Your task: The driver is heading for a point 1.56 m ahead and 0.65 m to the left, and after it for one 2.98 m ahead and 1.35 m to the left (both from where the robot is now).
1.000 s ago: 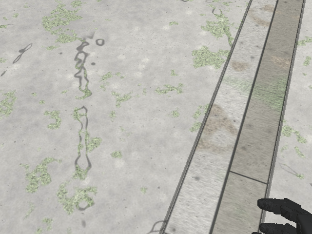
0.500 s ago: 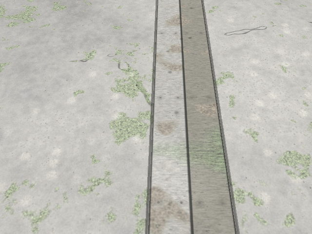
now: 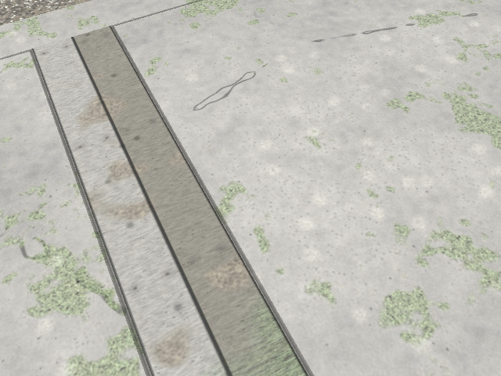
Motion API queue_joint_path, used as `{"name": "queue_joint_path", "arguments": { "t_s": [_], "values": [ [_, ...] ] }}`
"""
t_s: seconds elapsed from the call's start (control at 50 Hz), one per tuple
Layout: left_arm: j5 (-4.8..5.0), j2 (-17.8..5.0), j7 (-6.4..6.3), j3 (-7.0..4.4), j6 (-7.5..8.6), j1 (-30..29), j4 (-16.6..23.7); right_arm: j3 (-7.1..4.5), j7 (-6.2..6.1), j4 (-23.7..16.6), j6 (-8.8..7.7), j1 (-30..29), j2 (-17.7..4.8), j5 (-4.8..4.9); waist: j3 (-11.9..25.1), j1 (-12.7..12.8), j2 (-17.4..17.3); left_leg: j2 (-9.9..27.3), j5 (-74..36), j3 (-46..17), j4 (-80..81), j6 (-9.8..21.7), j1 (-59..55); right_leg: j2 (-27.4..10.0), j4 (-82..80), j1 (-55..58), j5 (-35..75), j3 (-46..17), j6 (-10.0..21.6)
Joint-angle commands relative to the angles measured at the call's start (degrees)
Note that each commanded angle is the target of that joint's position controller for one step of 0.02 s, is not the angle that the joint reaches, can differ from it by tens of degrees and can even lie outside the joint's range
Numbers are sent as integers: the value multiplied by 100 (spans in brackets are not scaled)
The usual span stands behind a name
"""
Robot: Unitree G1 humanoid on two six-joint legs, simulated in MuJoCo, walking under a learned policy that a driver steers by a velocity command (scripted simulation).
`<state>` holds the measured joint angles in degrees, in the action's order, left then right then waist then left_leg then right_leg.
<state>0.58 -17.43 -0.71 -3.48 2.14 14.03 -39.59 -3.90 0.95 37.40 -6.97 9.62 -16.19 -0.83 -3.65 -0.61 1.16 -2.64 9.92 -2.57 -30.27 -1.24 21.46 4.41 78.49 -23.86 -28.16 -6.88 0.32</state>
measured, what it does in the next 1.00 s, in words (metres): walks ahead, turning left: right foot, then left foot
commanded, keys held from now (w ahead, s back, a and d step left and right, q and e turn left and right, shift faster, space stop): q+shift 0.70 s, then shift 0.30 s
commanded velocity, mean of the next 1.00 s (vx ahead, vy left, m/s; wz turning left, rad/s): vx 0.12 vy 0.00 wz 0.58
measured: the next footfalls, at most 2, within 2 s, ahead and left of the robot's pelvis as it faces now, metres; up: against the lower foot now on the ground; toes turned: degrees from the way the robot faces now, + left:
right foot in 0.22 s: +0.29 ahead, -0.09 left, +0.00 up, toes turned +11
left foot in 0.62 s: +0.18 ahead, +0.17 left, +0.00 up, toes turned +33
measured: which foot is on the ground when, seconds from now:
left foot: down 0.00-0.22, up 0.24-0.60, down 0.62-1.00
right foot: up 0.00-0.20, down 0.22-0.62, up 0.64-1.00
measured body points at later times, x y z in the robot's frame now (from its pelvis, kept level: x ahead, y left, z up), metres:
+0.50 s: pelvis +0.17 +0.01 +0.01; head +0.20 +0.02 +0.46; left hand +0.26 +0.32 -0.08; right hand +0.38 -0.24 -0.08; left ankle +0.15 +0.15 -0.66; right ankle +0.25 -0.10 -0.73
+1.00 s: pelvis +0.19 +0.06 +0.01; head +0.20 +0.09 +0.46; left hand +0.12 +0.37 -0.10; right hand +0.51 -0.02 -0.06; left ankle +0.15 +0.15 -0.73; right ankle +0.30 -0.05 -0.69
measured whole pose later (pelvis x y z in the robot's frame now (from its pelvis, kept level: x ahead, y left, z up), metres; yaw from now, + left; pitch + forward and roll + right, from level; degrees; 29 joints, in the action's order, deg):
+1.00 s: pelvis +0.19 +0.06 +0.01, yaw +39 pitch +2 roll -2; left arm 0.2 -17.0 -0.7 -4.2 -0.9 8.4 -42.5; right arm -2.3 -0.9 33.1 2.3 6.9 -16.9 -0.6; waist -1.3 0.3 0.2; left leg -4.1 12.8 -6.8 -30.2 2.8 19.0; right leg -0.4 45.6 -25.4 -20.1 -2.1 -4.0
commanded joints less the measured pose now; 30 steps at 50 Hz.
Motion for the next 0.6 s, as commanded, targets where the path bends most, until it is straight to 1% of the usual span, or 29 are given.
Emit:
{"name": "queue_joint_path", "arguments": {
  "t_s": [0.02,0.04,0.06,0.08,0.1,0.12,0.14,0.16,0.18,0.2,0.22,0.24,0.26,0.28,0.3,0.32,0.34,0.36,0.38,0.42,0.46,0.48,0.52,0.56,0.58,0.6],
  "values": [
    [-170,-75,50,60,216,-464,792,-13,34,104,-28,608,-401,50,540,-23,-438,1426,-4211,-1838,969,1351,-1713,-591,-909,-1491,-130,53,-101],
    [-168,63,62,120,247,-438,820,-4,29,165,-3,505,-411,118,568,112,-502,1321,-4450,-1736,1019,1353,-1567,-637,-1764,-1320,-94,181,-138],
    [-169,114,70,161,293,-508,826,-66,-11,183,48,449,-608,162,671,117,-517,1280,-4720,-1669,1087,1429,-1360,-542,-2499,-973,237,344,-200],
    [-137,149,91,196,329,-529,770,-152,-70,194,132,382,-865,193,884,123,-579,1182,-4714,-1490,1105,1425,-1093,-401,-3141,-340,879,437,-218],
    [-91,89,110,189,330,-572,724,-230,-116,203,213,377,-1100,220,1025,140,-679,1097,-4399,-1385,1131,1377,-895,-230,-3595,162,1481,480,-223],
    [-68,-40,118,151,301,-676,717,-277,-147,204,272,423,-1234,256,1078,157,-707,1060,-3901,-1407,1136,1280,-777,-108,-3937,499,1999,447,-208],
    [-67,-163,114,110,254,-783,738,-293,-176,185,314,426,-1252,304,1061,203,-692,1024,-3279,-1494,1102,1124,-658,-81,-4285,792,2427,326,-169],
    [-83,-268,97,64,208,-858,763,-286,-203,154,341,396,-1194,337,997,273,-667,942,-2681,-1579,1021,941,-503,-106,-4663,1105,2825,216,-115],
    [-116,-344,74,18,181,-872,778,-270,-224,116,359,347,-1102,344,935,361,-661,817,-2212,-1633,863,760,-310,-156,-5027,1478,3248,163,-43],
    [-172,-440,41,-36,165,-854,792,-244,-232,83,368,375,-954,325,914,405,-613,626,-1772,-1655,578,580,-96,-295,-5221,1852,3503,124,46],
    [-230,-617,-21,-100,155,-679,812,-184,-218,29,370,445,-703,280,1000,466,-385,312,-961,-1514,-96,370,253,-763,-5365,2353,4055,-81,238],
    [-318,-945,-119,-151,105,-229,825,-69,-199,-93,375,693,-335,183,1524,474,659,-107,1639,-948,-1695,81,987,-2158,-5175,3267,6111,-1091,754],
    [-390,-725,-65,-89,-4,-219,806,-29,-190,29,430,1837,-367,261,2373,79,1442,-76,3429,-631,-2834,-48,1293,-3357,-4993,3511,6543,-2045,1576],
    [-237,-617,-23,-112,-84,-453,801,-137,-215,65,547,1853,-809,283,2094,70,1247,266,2952,-328,-3555,-250,1603,-3149,-5395,3109,5108,-2154,1703],
    [-153,-360,-16,-56,-106,-643,808,-213,-266,72,668,1532,-951,287,1519,111,911,420,2534,-203,-3964,-363,1911,-2686,-5606,2731,3965,-1634,1509],
    [-146,-295,-5,-28,-112,-952,804,-252,-328,99,797,1470,-949,273,1218,5,660,541,2191,-160,-4139,-439,1932,-2415,-5817,2266,3344,-1231,1352],
    [-167,-287,5,-30,-104,-1228,809,-285,-367,85,918,1474,-939,242,980,-121,674,637,1949,-137,-4283,-523,1759,-2282,-5968,1739,3310,-853,1322],
    [-209,-364,-6,-66,-94,-1390,781,-275,-370,35,993,1461,-827,219,828,-211,699,665,1690,-31,-4364,-574,1498,-2160,-6121,1275,3387,-438,1313],
    [-238,-364,-29,-90,-70,-1447,739,-259,-369,-41,1026,1383,-700,208,782,-237,707,717,1470,40,-4227,-589,1366,-2085,-6214,1087,3400,-111,1302],
    [-232,-358,-83,-130,-44,-1397,615,-214,-332,-203,1033,1080,-517,198,811,-173,632,828,1156,108,-3650,-578,1300,-2083,-6235,1188,3479,280,1326],
    [-191,-444,-124,-189,-56,-1370,523,-150,-227,-341,1016,772,-387,189,927,-95,542,922,855,174,-2847,-476,989,-2132,-6163,1301,3524,599,1310],
    [-176,-530,-128,-226,-74,-1368,496,-127,-163,-400,1009,655,-366,189,973,-71,550,922,701,247,-2468,-405,736,-2184,-6144,1275,3539,737,1283],
    [-109,-701,-93,-305,-91,-1307,420,-150,-50,-473,1035,531,-483,202,1003,-47,624,843,604,444,-1905,-263,355,-2303,-6044,1321,3532,933,1195],
    [1,-804,-23,-367,-72,-1211,349,-208,31,-558,1105,453,-630,216,980,-45,663,770,631,588,-1360,-79,94,-2439,-5823,1472,3406,1050,1022],
    [62,-813,5,-383,-65,-1225,323,-240,56,-568,1133,492,-656,216,978,-125,616,695,460,677,-903,44,-160,-2437,-5597,1467,3234,1166,853],
    [118,-741,26,-382,-64,-1169,268,-290,40,-535,1144,609,-697,203,986,-209,479,537,135,745,-421,206,-572,-2321,-5211,1310,2853,1355,593]
  ]
}}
